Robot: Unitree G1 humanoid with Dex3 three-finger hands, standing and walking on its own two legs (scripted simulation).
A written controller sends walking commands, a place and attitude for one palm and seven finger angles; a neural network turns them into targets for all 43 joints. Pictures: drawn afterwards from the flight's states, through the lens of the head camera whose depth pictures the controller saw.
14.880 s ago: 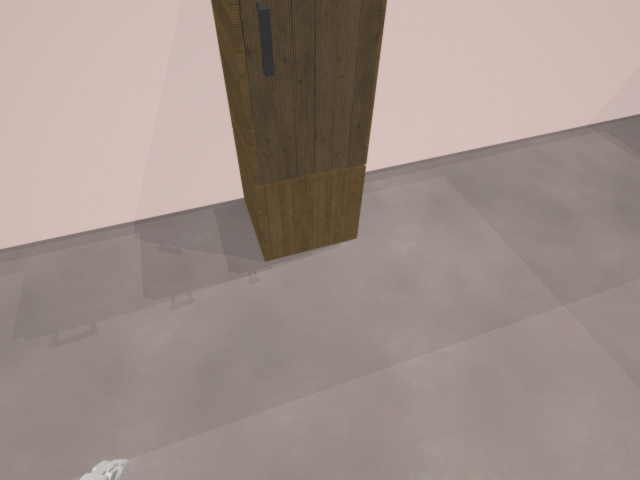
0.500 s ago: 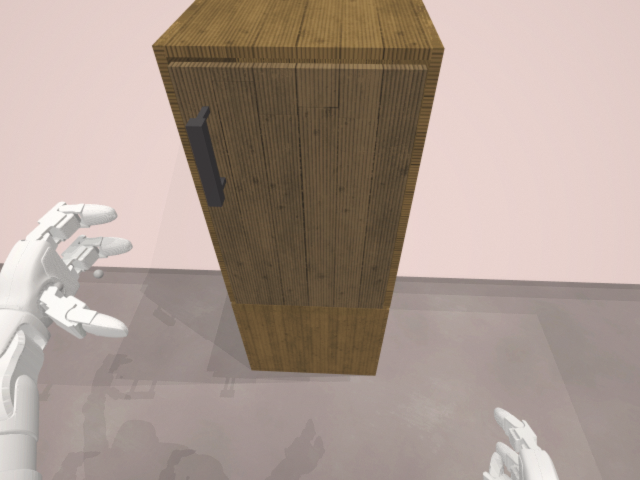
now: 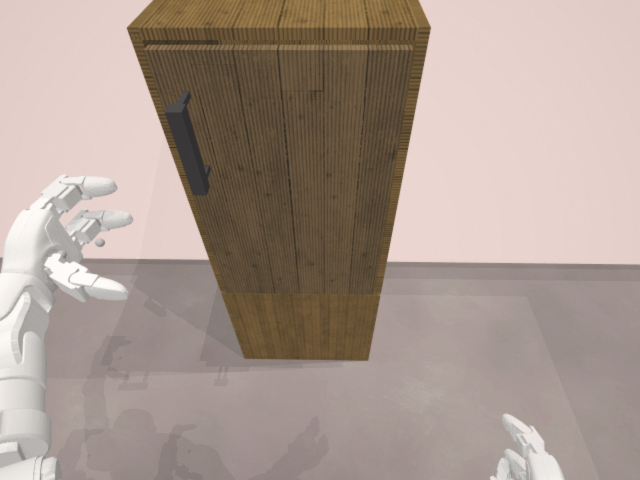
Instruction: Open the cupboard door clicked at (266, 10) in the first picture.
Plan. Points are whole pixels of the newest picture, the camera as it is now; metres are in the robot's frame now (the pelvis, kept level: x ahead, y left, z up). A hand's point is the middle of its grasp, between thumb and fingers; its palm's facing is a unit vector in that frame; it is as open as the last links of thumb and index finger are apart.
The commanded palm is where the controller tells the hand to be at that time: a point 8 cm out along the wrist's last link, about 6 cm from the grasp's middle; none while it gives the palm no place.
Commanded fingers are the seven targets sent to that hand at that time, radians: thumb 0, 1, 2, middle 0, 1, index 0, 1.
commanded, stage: move the hooked fingers beside the handle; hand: left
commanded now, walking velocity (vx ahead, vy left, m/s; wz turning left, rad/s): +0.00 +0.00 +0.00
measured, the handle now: (193, 145) +0.56 +0.24 +0.12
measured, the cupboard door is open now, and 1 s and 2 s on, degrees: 0 0 0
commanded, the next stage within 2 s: none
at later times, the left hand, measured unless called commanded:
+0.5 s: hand (124, 205) +0.41 +0.28 +0.13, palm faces +0.04 -1.00 -0.01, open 14.0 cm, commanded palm +0.39 +0.33 +0.13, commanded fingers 0.00 -0.50 0.30 -0.30 -1.20 -0.30 -1.20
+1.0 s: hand (147, 172) +0.48 +0.28 +0.14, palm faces +0.05 -1.00 +0.00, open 14.0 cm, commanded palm +0.46 +0.33 +0.13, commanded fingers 0.00 -0.50 0.30 -0.30 -1.20 -0.30 -1.20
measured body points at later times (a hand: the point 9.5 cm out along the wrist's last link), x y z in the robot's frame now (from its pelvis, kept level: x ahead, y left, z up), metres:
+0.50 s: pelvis +0.01 +0.03 +0.00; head +0.04 +0.03 +0.45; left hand +0.40 +0.34 +0.14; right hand +0.11 -0.23 -0.10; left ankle +0.03 +0.13 -0.73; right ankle -0.01 -0.09 -0.73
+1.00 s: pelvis +0.01 +0.03 -0.01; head +0.07 +0.04 +0.44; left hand +0.47 +0.33 +0.14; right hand +0.04 -0.25 -0.12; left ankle +0.03 +0.13 -0.73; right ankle -0.01 -0.09 -0.73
